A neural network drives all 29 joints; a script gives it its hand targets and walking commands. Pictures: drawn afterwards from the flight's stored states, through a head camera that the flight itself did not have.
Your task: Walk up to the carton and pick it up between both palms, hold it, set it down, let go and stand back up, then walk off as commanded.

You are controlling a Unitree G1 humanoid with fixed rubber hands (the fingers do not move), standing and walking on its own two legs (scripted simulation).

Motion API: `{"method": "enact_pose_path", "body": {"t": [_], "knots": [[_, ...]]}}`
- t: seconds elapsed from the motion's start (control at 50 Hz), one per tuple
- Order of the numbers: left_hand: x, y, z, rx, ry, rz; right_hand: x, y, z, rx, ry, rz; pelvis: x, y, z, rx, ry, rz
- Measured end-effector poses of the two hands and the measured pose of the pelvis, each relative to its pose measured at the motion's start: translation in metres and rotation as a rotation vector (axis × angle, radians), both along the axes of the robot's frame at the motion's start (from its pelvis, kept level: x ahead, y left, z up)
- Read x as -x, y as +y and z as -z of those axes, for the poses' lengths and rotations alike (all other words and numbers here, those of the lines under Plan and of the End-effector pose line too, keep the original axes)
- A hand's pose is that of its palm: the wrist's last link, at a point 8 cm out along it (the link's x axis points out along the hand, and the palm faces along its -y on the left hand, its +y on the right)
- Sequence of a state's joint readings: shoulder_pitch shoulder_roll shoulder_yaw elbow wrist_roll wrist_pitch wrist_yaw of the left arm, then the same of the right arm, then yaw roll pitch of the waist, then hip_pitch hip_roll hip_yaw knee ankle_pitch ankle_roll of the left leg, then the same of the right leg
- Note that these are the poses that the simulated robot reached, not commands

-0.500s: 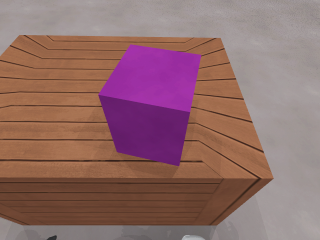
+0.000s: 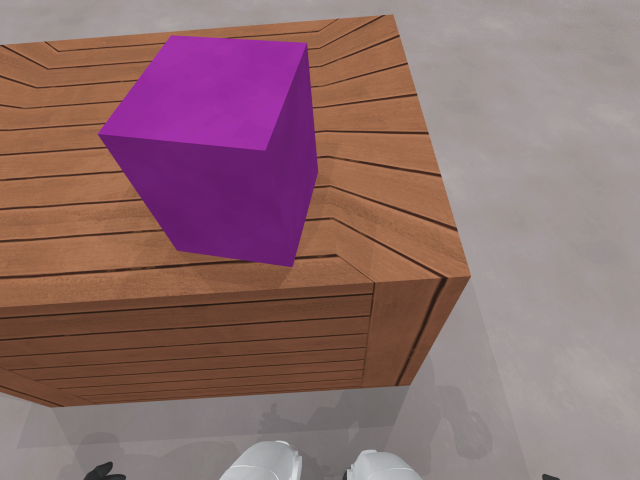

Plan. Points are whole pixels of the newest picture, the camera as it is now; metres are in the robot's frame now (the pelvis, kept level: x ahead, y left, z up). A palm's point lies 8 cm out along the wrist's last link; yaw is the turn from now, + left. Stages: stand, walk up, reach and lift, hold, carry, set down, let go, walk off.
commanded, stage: walk off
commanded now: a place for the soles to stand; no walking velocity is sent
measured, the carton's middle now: (235, 157) +0.55 +0.12 +0.05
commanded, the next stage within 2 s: none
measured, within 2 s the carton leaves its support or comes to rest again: neither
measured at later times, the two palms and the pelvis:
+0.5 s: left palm out of the picture -0.03 +0.33 -0.10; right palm out of the picture -0.04 -0.29 -0.12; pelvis -0.12 +0.03 -0.02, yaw +4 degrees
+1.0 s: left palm out of the picture -0.17 +0.38 -0.14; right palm out of the picture -0.21 -0.25 -0.08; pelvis -0.27 +0.07 -0.01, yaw +1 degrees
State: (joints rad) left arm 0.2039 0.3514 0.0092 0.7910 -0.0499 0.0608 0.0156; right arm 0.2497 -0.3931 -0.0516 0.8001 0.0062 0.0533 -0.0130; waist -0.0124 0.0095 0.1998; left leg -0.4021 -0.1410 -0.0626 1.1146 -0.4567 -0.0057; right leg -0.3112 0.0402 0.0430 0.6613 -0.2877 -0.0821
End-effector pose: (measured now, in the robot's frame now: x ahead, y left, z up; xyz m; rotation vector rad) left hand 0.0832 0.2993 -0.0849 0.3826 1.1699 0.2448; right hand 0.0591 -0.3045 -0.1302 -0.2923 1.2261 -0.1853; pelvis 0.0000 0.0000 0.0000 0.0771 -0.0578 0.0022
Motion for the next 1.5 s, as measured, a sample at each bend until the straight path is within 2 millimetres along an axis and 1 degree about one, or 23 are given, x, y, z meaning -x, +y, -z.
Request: {"method": "enact_pose_path", "body": {"t": [0.08,0.16,0.24,0.32,0.4,0.52,0.58,0.62,0.64,0.68,0.72,0.78,0.86,0.96,1.04,1.12,1.16,1.22,1.26,1.3,1.34,1.42,1.5], "knots": [[0.012,-0.006,-0.003,-0.010,-0.038,-0.002,0.012,-0.011,0.000,0.008,-0.006,-0.015,0.017,-0.007,0.001,-0.003,-0.014,-0.011],[0.028,-0.009,-0.004,-0.010,-0.072,-0.007,0.024,-0.020,-0.002,0.029,-0.024,-0.031,0.034,-0.010,0.003,-0.001,-0.037,-0.019],[0.046,-0.006,-0.002,-0.006,-0.096,-0.012,0.037,-0.024,-0.005,0.053,-0.042,-0.043,0.052,-0.007,0.006,0.004,-0.060,-0.025],[0.064,0.001,0.000,0.000,-0.117,-0.018,0.052,-0.022,-0.008,0.071,-0.053,-0.053,0.071,0.000,0.008,0.011,-0.077,-0.032],[0.083,0.013,0.004,0.010,-0.133,-0.023,0.071,-0.011,-0.009,0.084,-0.052,-0.061,0.093,0.012,0.010,0.020,-0.082,-0.041],[0.116,0.040,0.014,0.034,-0.159,-0.030,0.108,0.015,-0.011,0.101,-0.037,-0.083,0.130,0.040,0.017,0.043,-0.081,-0.062],[0.133,0.061,0.025,0.047,-0.164,-0.030,0.133,0.029,-0.014,0.126,-0.028,-0.085,0.151,0.057,0.023,0.067,-0.067,-0.073],[0.145,0.076,0.034,0.053,-0.163,-0.027,0.154,0.039,-0.014,0.146,-0.014,-0.084,0.169,0.068,0.029,0.082,-0.065,-0.074],[0.153,0.080,0.037,0.059,-0.155,-0.030,0.165,0.045,-0.016,0.149,-0.005,-0.082,0.177,0.072,0.028,0.089,-0.078,-0.072],[0.169,0.086,0.038,0.071,-0.130,-0.034,0.183,0.057,-0.024,0.146,-0.005,-0.064,0.188,0.078,0.021,0.113,-0.087,-0.061],[0.182,0.090,0.038,0.084,-0.102,-0.032,0.196,0.063,-0.035,0.153,-0.009,-0.050,0.198,0.081,0.014,0.130,-0.077,-0.051],[0.200,0.096,0.039,0.097,-0.066,-0.022,0.209,0.067,-0.046,0.176,-0.011,-0.045,0.213,0.086,0.008,0.147,-0.034,-0.042],[0.220,0.102,0.045,0.097,-0.029,-0.004,0.226,0.067,-0.051,0.196,-0.022,-0.047,0.233,0.087,0.008,0.158,0.007,-0.032],[0.243,0.093,0.054,0.099,-0.005,0.019,0.254,0.059,-0.050,0.204,-0.023,-0.035,0.260,0.076,0.012,0.159,0.031,-0.016],[0.262,0.076,0.057,0.104,-0.005,0.036,0.280,0.044,-0.044,0.198,-0.028,-0.023,0.282,0.062,0.017,0.148,0.026,-0.003],[0.281,0.055,0.055,0.094,-0.024,0.053,0.305,0.024,-0.032,0.180,-0.055,-0.015,0.307,0.040,0.024,0.127,0.002,0.012],[0.295,0.044,0.053,0.084,-0.028,0.059,0.315,0.011,-0.023,0.168,-0.072,-0.022,0.319,0.027,0.029,0.109,-0.014,0.017],[0.327,0.027,0.053,0.059,-0.024,0.048,0.327,-0.009,-0.005,0.148,-0.092,-0.029,0.341,0.006,0.038,0.083,-0.050,0.016],[0.348,0.013,0.048,0.062,-0.020,0.017,0.336,-0.015,-0.001,0.127,-0.089,-0.028,0.352,-0.002,0.035,0.062,-0.073,0.004],[0.364,0.002,0.039,0.063,-0.017,-0.007,0.344,-0.018,-0.001,0.105,-0.088,-0.029,0.363,-0.005,0.028,0.051,-0.071,-0.002],[0.376,-0.004,0.030,0.058,-0.012,-0.015,0.354,-0.021,-0.002,0.088,-0.076,-0.026,0.373,-0.008,0.021,0.051,-0.054,-0.004],[0.390,-0.007,0.019,0.032,-0.018,-0.007,0.376,-0.026,-0.007,0.086,-0.038,-0.031,0.392,-0.012,0.012,0.049,-0.016,-0.008],[0.403,-0.004,0.018,0.019,-0.040,-0.008,0.390,-0.031,-0.005,0.100,-0.023,-0.052,0.407,-0.009,0.015,0.049,-0.008,-0.017]]}}
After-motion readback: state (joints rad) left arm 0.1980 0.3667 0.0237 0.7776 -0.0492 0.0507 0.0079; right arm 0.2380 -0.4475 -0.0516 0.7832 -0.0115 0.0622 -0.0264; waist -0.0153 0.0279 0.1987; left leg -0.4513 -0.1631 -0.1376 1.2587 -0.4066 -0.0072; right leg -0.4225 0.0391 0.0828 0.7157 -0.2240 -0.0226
